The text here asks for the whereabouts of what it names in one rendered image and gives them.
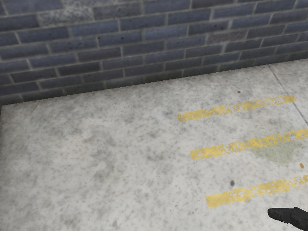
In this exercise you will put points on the robot right hand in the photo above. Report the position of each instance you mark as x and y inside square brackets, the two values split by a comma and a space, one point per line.
[295, 216]

